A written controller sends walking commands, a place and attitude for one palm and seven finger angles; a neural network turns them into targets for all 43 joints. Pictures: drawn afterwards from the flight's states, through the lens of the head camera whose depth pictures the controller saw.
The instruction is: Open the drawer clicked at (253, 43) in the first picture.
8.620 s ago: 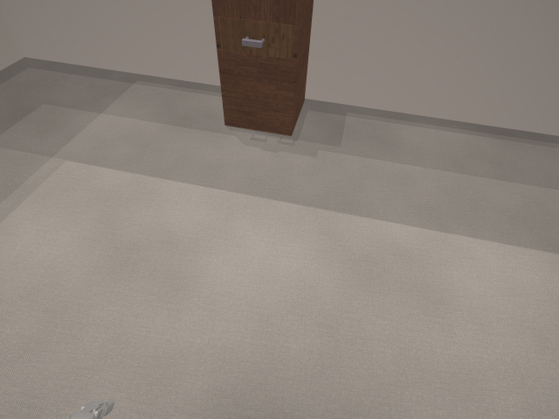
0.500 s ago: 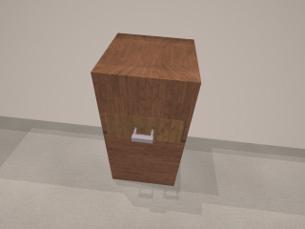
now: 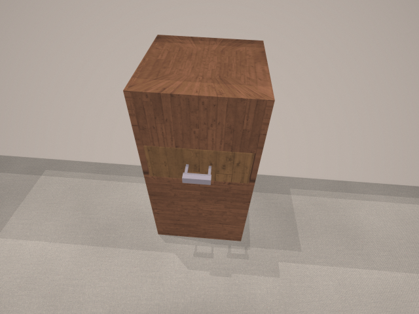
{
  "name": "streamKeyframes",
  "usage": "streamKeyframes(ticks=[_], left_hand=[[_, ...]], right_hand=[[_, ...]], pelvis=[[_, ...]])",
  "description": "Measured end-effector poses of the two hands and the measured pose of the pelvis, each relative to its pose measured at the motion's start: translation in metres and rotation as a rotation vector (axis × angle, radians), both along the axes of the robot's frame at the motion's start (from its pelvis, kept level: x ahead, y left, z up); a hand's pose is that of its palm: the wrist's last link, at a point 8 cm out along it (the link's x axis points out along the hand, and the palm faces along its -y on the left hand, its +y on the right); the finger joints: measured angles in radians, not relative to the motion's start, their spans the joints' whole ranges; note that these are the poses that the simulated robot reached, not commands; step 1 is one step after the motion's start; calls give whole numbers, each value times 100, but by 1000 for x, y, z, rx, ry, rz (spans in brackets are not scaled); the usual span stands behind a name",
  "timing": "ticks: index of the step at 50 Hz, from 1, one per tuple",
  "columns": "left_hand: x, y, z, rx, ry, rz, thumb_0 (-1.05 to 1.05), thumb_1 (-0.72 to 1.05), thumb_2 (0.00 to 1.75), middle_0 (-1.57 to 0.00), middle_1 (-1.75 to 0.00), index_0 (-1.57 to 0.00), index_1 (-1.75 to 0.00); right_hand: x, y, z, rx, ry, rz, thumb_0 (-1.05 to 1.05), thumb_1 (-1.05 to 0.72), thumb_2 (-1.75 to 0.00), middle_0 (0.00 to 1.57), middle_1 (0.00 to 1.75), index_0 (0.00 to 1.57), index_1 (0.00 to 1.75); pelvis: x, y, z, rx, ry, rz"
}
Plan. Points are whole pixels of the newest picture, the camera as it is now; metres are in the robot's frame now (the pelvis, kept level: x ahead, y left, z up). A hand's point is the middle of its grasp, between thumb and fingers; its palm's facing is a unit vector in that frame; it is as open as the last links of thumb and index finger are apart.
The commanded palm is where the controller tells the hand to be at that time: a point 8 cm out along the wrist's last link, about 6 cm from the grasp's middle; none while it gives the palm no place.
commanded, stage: shuffle to correct the standing spot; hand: left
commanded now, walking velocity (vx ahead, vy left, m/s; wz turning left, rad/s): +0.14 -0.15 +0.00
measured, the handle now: (197, 173) +0.63 +0.08 -0.21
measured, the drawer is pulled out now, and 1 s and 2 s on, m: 0.00 0.00 0.00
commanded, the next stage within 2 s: come to a stop and stand still in 0.62 s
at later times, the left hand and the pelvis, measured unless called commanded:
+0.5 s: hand out of the picture +0.07 +0.15 -0.17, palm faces -0.01 -0.98 -0.19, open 7.3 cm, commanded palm none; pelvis +0.04 -0.04 +0.00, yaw -1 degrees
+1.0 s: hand out of the picture +0.12 +0.03 -0.19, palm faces +0.08 -0.99 -0.11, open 7.3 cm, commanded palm none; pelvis +0.13 -0.11 +0.00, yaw +0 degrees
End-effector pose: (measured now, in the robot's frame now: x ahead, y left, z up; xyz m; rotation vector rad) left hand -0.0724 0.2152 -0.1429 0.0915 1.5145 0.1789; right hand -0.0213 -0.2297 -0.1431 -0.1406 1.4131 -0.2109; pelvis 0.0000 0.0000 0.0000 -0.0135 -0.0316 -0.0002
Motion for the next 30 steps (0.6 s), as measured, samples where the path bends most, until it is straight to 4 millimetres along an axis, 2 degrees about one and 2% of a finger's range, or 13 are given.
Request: streamKeyframes(ticks=[6, 9, 12, 15, 19, 22, 26, 30], left_hand=[[-11, -18, -2, -8, 11, 55, 1, 91, 90, -20, -30, -20, -30], [-3, -25, -9, -38, -1, 53, 1, 91, 90, -20, -30, -20, -30], [13, -28, -23, -71, -24, 44, 1, 90, 90, -20, -30, -20, -30], [39, -29, -25, -92, -43, -8, 1, 91, 90, -20, -30, -20, -30], [86, -26, -13, -70, -119, -62, 1, 91, 90, -20, -30, -20, -30], [111, -18, -2, -20, -149, -82, 4, 94, 90, -20, -30, -20, -30], [147, -21, 9, 31, -189, -109, 3, 93, 90, -20, -30, -20, -30], [181, -40, 9, 73, -237, -131, 2, 92, 90, -20, -30, -20, -30]], right_hand=[[12, -10, 6, -8, -14, 15, 1, -90, -90, 20, 30, 19, 30], [23, -8, 8, -15, -47, 24, 1, -90, -90, 20, 30, 19, 30], [31, -3, 1, -29, -82, 30, 1, -90, -90, 20, 30, 19, 30], [28, 1, 1, -25, -91, -6, 0, -90, -90, 20, 30, 19, 30], [16, 0, 5, -5, -57, -37, 0, -90, -90, 20, 30, 20, 30], [8, -6, 7, 13, -17, -57, 0, -90, -90, 21, 30, 20, 30], [1, -25, 4, 35, 37, -89, 0, -90, -90, 21, 30, 20, 30], [2, -56, -9, 50, 91, -109, 1, -90, -90, 21, 30, 20, 30]], pelvis=[[4, -9, 2, -4, 9, 19], [9, -9, 0, -11, 9, 29], [14, -6, -10, -26, 11, 32], [17, -8, -10, 6, 9, 1], [25, -16, -1, 10, 18, -12], [33, -26, 4, 7, 24, -18], [43, -46, 4, 9, 34, -21], [60, -75, -6, 23, 39, -15]])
